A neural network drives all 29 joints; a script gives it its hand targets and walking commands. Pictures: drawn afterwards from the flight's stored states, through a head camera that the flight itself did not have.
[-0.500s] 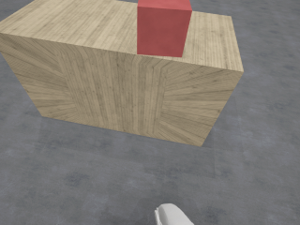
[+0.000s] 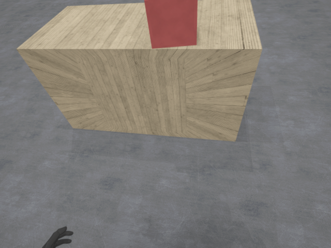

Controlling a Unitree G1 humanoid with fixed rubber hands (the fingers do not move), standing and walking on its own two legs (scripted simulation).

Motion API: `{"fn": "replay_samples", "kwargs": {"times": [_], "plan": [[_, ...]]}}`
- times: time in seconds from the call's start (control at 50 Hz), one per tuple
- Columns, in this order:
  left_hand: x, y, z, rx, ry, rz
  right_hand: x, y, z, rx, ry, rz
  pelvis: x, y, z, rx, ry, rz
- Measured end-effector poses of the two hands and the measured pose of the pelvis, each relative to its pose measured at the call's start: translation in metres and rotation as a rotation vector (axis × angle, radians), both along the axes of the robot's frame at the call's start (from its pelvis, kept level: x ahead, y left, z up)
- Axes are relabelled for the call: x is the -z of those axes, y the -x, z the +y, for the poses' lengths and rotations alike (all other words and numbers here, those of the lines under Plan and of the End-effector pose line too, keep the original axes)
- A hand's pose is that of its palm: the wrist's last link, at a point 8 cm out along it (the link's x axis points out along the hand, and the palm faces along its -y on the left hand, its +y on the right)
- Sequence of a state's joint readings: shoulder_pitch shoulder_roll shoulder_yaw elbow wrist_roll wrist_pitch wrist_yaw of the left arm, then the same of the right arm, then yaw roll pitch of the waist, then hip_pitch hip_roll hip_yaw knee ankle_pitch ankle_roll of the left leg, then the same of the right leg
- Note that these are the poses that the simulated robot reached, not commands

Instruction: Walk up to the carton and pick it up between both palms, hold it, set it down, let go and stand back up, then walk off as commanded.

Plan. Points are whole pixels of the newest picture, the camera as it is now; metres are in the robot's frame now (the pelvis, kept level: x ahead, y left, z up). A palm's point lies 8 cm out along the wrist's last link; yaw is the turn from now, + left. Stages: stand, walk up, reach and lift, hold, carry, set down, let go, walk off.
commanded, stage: walk off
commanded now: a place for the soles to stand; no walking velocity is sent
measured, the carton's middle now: (172, 15) +1.10 -0.02 +0.07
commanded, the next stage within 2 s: stand in 1.46 s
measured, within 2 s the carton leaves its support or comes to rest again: neither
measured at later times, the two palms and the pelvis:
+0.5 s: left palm out of the picture +0.08 +0.35 -0.09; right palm out of the picture +0.07 -0.27 -0.11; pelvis +0.00 +0.03 -0.01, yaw -2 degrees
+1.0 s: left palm (45, 242) +0.17 +0.34 -0.10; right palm (291, 246) +0.16 -0.28 -0.11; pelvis +0.06 +0.04 -0.01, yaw -3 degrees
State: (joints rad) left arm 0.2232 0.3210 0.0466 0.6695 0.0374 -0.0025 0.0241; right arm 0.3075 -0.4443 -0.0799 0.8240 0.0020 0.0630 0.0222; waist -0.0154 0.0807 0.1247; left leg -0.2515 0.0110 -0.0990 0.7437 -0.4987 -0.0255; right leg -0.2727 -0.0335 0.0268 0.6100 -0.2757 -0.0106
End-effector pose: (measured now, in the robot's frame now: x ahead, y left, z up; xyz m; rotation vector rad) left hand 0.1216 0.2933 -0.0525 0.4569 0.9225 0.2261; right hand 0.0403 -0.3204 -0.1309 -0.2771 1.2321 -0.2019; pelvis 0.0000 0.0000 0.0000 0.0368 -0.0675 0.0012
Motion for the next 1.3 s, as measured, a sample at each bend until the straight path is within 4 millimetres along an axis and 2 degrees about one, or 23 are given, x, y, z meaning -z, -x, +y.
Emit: {"fn": "replay_samples", "kwargs": {"times": [0.12,0.2,0.26,0.32,0.4,0.46,0.54,0.62,0.74,0.86,1.0,1.14,1.3], "plan": [[0.031,0.008,0.014,0.013,0.07,0.037,-0.019,0.047,0.008,0.02,0.077,0.023,0.006,0.014,0.012,0.025,-0.021,-0.005],[0.043,0.018,0.014,0.014,0.106,0.063,-0.028,0.055,0.011,0.048,0.091,-0.007,0.006,0.012,0.008,0.027,-0.013,-0.005],[0.049,0.028,0.01,0.012,0.113,0.091,-0.024,0.043,0.009,0.039,0.086,-0.035,0.009,0.011,0.007,0.048,0.019,-0.017],[0.05,0.038,0.013,-0.001,0.099,0.1,-0.02,0.022,0.012,0.012,0.073,-0.074,0.011,0.01,0.011,0.024,0.048,-0.019],[0.047,0.047,0.033,-0.03,0.067,0.108,-0.017,-0.01,0.024,-0.038,0.065,-0.131,0.014,0.007,0.024,0.032,0.045,-0.011],[0.043,0.046,0.048,-0.057,0.043,0.132,-0.016,-0.025,0.038,-0.066,0.049,-0.154,0.013,0.003,0.029,0.053,0.024,-0.009],[0.035,0.033,0.054,-0.063,0.019,0.119,-0.015,-0.038,0.049,-0.08,0.013,-0.148,0.009,-0.008,0.023,0.036,0.015,-0.003],[0.031,0.019,0.044,-0.05,0.015,0.107,-0.008,-0.055,0.045,-0.075,-0.005,-0.121,0.009,-0.021,0.019,0.025,0.04,-0.006],[0.031,-0.002,0.037,-0.035,0.03,0.123,-0.007,-0.09,0.039,-0.069,0.011,-0.141,0.008,-0.041,0.026,0.027,0.029,0.019],[0.034,-0.031,0.037,-0.034,0.055,0.106,-0.016,-0.113,0.04,-0.075,0.033,-0.132,0.003,-0.054,0.031,0.036,0.033,0.037],[0.046,-0.051,0.046,-0.027,0.06,0.11,-0.023,-0.121,0.041,-0.052,0.064,-0.131,0.007,-0.061,0.037,0.055,0.029,0.034],[0.049,-0.057,0.049,-0.023,0.057,0.113,-0.016,-0.109,0.047,-0.021,0.057,-0.106,0.009,-0.066,0.042,0.058,0.039,0.026],[0.044,-0.052,0.055,-0.035,0.029,0.102,-0.004,-0.093,0.057,-0.007,0.017,-0.101,0.013,-0.06,0.043,0.066,0.035,0.01]]}}
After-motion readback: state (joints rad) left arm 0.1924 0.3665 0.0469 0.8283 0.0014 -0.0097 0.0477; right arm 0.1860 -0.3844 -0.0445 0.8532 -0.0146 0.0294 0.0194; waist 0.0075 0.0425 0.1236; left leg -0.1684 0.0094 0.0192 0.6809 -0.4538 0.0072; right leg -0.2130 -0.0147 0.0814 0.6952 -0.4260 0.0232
